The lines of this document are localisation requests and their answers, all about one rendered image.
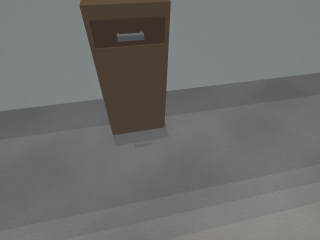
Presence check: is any handle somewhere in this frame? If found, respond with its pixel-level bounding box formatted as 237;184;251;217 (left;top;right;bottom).
117;31;145;42

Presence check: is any cabinet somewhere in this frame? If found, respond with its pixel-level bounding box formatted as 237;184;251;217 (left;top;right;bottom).
79;0;171;135

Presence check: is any drawer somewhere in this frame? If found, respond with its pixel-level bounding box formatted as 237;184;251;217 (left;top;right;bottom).
89;16;166;49

